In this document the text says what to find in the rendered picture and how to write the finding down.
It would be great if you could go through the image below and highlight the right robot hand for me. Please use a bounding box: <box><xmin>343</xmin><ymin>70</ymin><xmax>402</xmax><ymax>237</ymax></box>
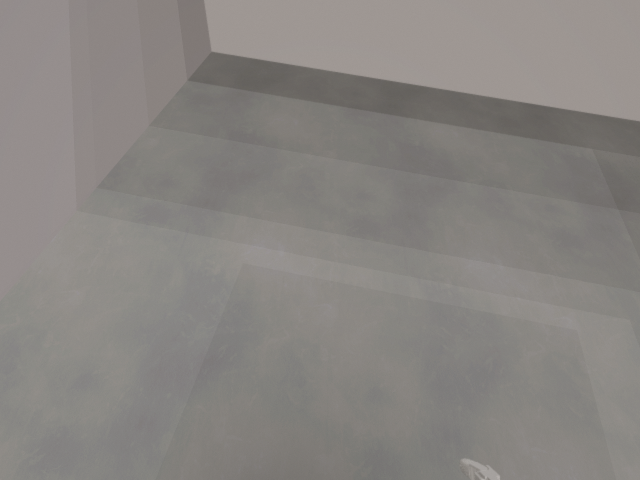
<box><xmin>460</xmin><ymin>458</ymin><xmax>500</xmax><ymax>480</ymax></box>

